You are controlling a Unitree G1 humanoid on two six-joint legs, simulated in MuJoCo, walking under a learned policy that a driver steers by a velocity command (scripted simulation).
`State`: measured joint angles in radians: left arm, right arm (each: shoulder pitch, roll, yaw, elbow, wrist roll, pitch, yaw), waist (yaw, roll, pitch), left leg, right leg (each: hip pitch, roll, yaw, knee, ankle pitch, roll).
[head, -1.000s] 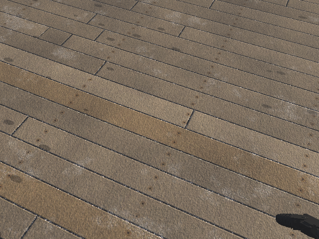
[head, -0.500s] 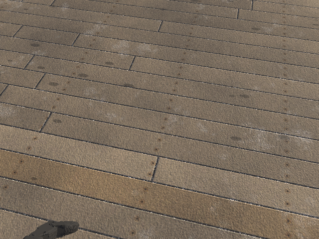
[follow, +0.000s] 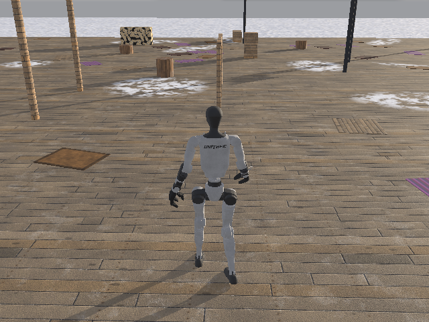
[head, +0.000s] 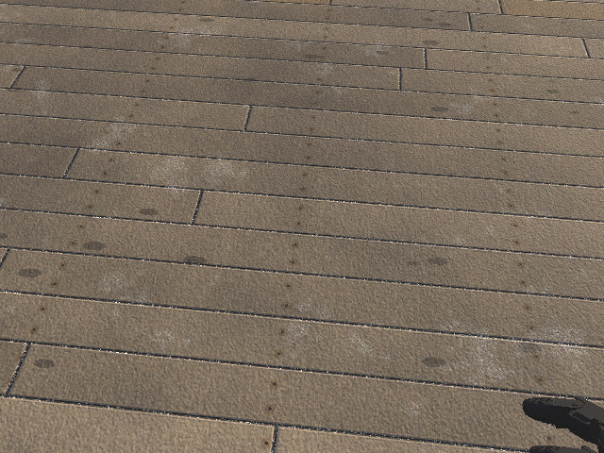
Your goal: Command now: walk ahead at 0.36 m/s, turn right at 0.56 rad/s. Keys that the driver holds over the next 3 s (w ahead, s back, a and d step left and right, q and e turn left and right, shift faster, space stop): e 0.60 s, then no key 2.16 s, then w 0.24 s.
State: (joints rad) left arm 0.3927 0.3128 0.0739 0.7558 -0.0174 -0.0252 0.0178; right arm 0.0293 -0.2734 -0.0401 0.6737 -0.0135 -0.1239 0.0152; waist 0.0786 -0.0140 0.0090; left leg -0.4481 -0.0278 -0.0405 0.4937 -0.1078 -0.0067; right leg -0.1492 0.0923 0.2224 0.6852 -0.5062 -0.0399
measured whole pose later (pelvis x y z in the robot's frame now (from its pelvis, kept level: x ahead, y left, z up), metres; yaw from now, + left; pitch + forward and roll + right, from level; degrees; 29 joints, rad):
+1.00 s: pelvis +0.18 +0.00 +0.01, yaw -28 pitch -1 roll +0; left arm 0.18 0.27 0.04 0.65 0.03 0.04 0.01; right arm 0.18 -0.24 -0.02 0.78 -0.02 -0.01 0.00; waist 0.00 -0.04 0.03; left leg -0.24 0.00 0.00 0.53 -0.29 0.00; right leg -0.30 0.03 0.09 0.52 -0.19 0.01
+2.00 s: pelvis +0.21 +0.00 +0.01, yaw -28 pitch -2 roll +0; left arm 0.19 0.23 0.05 1.01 0.00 0.02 0.05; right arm 0.25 -0.24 0.00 0.98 0.00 -0.02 -0.02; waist -0.01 0.00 0.04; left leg -0.14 -0.02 0.01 0.47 -0.30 0.03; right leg -0.21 0.01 0.11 0.47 -0.23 0.04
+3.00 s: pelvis +0.24 -0.03 +0.02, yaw -28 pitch +0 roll +0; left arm 0.23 0.22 0.03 1.10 -0.03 -0.07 0.01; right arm 0.43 -0.24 -0.04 1.04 0.03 -0.04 -0.03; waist -0.03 0.03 -0.02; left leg -0.07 -0.01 0.00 0.37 -0.31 0.03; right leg -0.35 -0.03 -0.04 0.74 -0.42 -0.04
